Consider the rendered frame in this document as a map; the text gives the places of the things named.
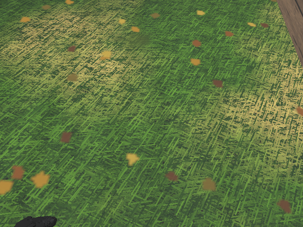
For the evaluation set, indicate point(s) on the robot left hand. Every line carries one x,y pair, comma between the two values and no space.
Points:
46,221

